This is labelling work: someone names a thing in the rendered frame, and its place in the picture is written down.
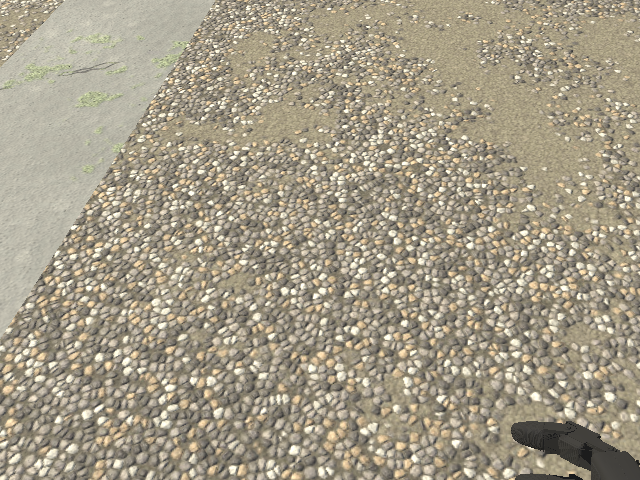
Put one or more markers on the right robot hand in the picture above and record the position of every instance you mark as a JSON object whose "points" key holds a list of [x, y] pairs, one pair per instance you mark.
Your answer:
{"points": [[578, 445]]}

